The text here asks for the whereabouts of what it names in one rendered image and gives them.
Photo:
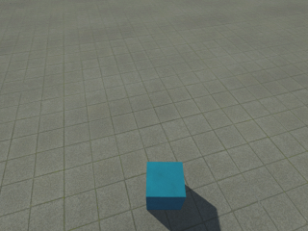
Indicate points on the carton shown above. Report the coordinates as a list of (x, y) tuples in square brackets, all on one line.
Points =
[(165, 186)]

